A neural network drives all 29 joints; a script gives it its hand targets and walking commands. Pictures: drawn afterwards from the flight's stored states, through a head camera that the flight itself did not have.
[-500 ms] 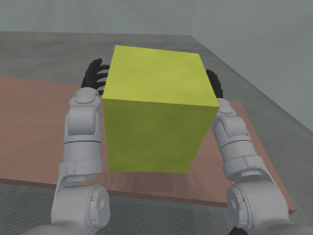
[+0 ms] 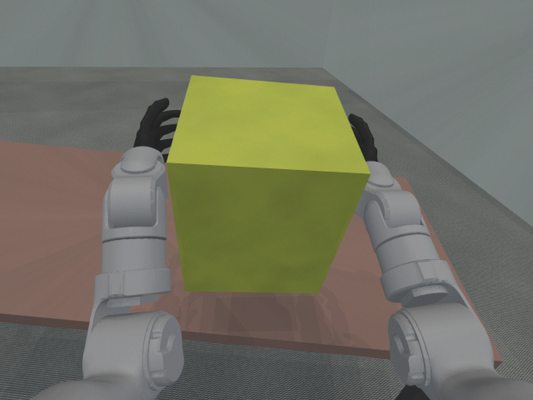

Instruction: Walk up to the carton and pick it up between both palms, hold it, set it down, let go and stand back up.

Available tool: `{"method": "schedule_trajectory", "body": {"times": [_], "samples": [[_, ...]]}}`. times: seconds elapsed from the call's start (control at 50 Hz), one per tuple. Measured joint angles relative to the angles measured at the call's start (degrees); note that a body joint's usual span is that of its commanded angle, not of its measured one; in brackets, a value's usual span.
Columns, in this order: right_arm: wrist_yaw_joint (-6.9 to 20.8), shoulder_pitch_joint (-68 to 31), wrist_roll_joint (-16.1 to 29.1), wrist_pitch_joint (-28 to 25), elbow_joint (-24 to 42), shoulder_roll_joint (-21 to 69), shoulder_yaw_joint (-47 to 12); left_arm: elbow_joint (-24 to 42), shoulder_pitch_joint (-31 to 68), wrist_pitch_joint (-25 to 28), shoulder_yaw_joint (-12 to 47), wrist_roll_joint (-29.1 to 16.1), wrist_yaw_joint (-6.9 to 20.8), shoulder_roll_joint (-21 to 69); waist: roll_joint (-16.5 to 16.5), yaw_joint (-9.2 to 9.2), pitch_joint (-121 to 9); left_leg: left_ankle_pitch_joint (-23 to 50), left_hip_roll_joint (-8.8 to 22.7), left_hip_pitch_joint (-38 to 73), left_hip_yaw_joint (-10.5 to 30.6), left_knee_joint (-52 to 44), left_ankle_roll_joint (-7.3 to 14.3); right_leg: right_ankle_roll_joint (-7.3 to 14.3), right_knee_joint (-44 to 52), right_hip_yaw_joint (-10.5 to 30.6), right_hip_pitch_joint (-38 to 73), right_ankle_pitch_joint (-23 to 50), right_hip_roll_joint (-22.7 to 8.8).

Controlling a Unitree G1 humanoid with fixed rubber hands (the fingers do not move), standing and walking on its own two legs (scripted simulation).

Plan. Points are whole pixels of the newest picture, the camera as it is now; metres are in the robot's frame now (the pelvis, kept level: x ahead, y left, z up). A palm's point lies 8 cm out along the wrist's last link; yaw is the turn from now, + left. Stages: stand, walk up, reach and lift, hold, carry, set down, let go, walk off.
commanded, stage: reach and lift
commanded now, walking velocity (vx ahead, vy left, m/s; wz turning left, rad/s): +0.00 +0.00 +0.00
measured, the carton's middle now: (258, 190) +0.36 -0.01 +0.19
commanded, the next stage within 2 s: hold in 0.26 s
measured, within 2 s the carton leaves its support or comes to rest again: neither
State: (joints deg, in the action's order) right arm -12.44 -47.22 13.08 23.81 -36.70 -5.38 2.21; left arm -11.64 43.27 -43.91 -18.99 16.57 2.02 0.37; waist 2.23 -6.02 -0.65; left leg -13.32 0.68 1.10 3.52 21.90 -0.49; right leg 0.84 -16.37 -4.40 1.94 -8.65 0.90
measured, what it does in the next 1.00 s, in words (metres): stands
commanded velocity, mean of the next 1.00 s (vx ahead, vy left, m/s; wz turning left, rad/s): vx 0.00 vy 0.00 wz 0.00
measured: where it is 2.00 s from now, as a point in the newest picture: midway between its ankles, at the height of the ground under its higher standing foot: outside the picture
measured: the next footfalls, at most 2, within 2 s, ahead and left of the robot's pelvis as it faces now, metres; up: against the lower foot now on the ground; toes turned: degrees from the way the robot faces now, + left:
none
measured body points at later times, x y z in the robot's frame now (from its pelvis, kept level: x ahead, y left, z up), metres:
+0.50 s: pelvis +0.00 +0.00 +0.00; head -0.09 +0.02 +0.44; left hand +0.37 +0.15 +0.27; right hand +0.37 -0.16 +0.26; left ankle +0.00 +0.12 -0.75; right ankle +0.02 -0.11 -0.75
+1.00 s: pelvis +0.00 -0.01 +0.00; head -0.10 +0.02 +0.44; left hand +0.37 +0.15 +0.28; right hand +0.37 -0.16 +0.28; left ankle +0.00 +0.12 -0.75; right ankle +0.02 -0.11 -0.75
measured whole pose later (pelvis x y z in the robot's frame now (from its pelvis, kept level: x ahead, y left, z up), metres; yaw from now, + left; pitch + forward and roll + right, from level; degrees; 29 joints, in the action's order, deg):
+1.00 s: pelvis +0.00 -0.01 +0.00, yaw -1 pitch -8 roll -1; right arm -14.1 -54.4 16.6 30.8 -40.4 -7.3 1.6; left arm -15.1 47.6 -48.2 -19.8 15.9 2.3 -1.8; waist 1.7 -4.8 -5.6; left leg -13.1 1.1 -1.2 3.3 22.3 -1.0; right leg 1.4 -17.5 -3.5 -0.9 -8.7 1.5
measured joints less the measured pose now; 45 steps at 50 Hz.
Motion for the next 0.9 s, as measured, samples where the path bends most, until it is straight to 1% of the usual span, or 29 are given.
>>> {"method": "schedule_trajectory", "body": {"times": [0.04, 0.1, 0.16, 0.2, 0.28, 0.3, 0.34, 0.4, 0.5, 0.54, 0.6, 0.68, 0.8, 0.9], "samples": [[0.0, -0.5, 0.0, 0.3, -0.3, 0.0, 0.0, -0.3, 0.4, -0.2, -0.2, -0.1, 0.0, -0.2, 0.1, -0.07, -0.1, 0.1, 0.0, -0.1, 0.1, -0.1, -0.1, 0.1, -0.1, 0.0, -0.2, -0.1, 0.0], [-0.5, -0.4, 0.8, 0.7, 1.1, -0.2, -0.3, 0.8, 0.3, -0.3, 0.1, -0.4, 0.2, -0.4, 0.2, -0.35, -0.3, 0.1, 0.0, -0.3, 0.3, 0.0, -0.2, 0.1, -0.1, -0.2, -0.2, -0.1, 0.1], [-0.5, -1.4, 1.0, 1.4, 0.0, -0.6, -0.6, 0.0, 1.1, -0.9, -0.9, 0.2, 0.5, -0.1, 0.1, 0.36, -0.3, 0.0, 0.2, -0.3, -0.1, 0.0, -0.2, 0.2, -0.5, 0.2, -0.6, -0.2, 0.2], [-0.8, -1.6, 1.5, 1.9, 0.2, -0.5, -0.8, 0.4, 1.0, -1.5, -0.8, -0.2, 0.5, -0.6, 0.1, 0.26, -0.5, 0.0, 0.2, -0.6, 0.0, 0.1, -0.2, 0.2, -0.5, 0.1, -0.8, -0.2, 0.2], [-1.9, -0.7, 2.4, 2.4, 3.0, -0.5, -1.6, 2.6, 0.0, -1.8, 0.3, -1.4, 0.5, -1.5, 0.1, -0.24, -1.0, -0.2, 0.2, -0.7, 0.4, 0.4, -0.3, 0.3, -0.2, -0.3, -0.5, -0.2, 0.3], [-2.0, -0.5, 2.8, 2.6, 3.6, -0.7, -1.9, 3.1, -0.1, -2.0, 0.3, -1.3, 0.5, -1.3, 0.1, -0.03, -1.0, -0.2, 0.2, -0.5, 0.3, 0.3, -0.3, 0.3, -0.3, -0.2, -0.4, -0.3, 0.3], [-1.8, -0.9, 2.7, 3.2, 2.8, -0.6, -1.4, 2.4, 0.2, -2.4, -0.2, -0.7, 0.7, -0.9, 0.1, 0.19, -1.1, -0.3, 0.3, -0.2, 0.2, 0.4, -0.3, 0.3, -0.4, 0.0, -0.1, -0.4, 0.3], [-1.7, -1.4, 2.5, 4.1, 1.9, -0.3, -0.6, 1.8, 0.4, -3.1, -0.2, -0.5, 0.8, -1.1, 0.1, -0.09, -1.5, -0.3, 0.2, -0.2, 0.3, 0.4, -0.3, 0.3, -0.6, -0.1, -0.2, -0.5, 0.2], [-1.8, -1.6, 3.3, 4.9, 3.1, -1.2, -1.4, 2.9, 0.0, -3.4, 0.4, -0.3, 0.4, -0.8, -0.2, -0.34, -2.3, -0.4, 0.2, -0.3, 0.2, 0.5, -0.3, 0.2, -0.6, 0.0, -0.2, -0.5, 0.3], [-1.8, -1.8, 3.6, 5.4, 3.4, -1.6, -1.8, 3.1, 0.3, -3.7, 0.0, -0.1, 0.4, -0.4, -0.3, 0.02, -2.3, -0.5, 0.3, 0.0, -0.1, 0.6, -0.2, 0.2, -0.8, 0.4, -0.1, -0.5, 0.4], [-1.7, -3.0, 3.4, 6.1, 1.7, -1.5, -1.3, 1.7, 1.2, -4.2, -1.0, 0.1, 0.5, -0.4, -0.5, 0.34, -2.6, -0.5, 0.4, 0.0, -0.5, 0.5, -0.2, 0.3, -1.0, 0.8, -0.4, -0.5, 0.5], [-1.7, -3.9, 3.3, 6.4, 0.6, -1.6, -1.7, 0.8, 2.0, -4.7, -1.1, -0.1, 0.6, -0.8, -0.5, 1.21, -3.3, -0.3, 0.5, -0.5, -0.9, 0.4, -0.3, 0.4, -1.4, 1.3, -1.3, -0.5, 0.6], [-1.7, -5.4, 2.7, 6.8, -1.6, -1.0, -0.4, -1.6, 3.1, -4.8, -0.7, -0.5, 0.7, -2.1, -0.3, 0.45, -3.8, 0.0, 0.2, -1.3, 0.1, 0.6, -0.4, 0.4, -1.3, 0.4, -1.6, -0.4, 0.4], [-1.8, -5.7, 3.0, 6.7, -1.6, -1.8, -1.4, -2.4, 3.8, -4.2, -0.5, -1.0, 0.4, -2.3, -0.2, 0.75, -4.4, 0.2, 0.3, -2.2, 0.1, 0.6, -0.5, 0.5, -1.1, 0.4, -2.4, -0.1, 0.5]]}}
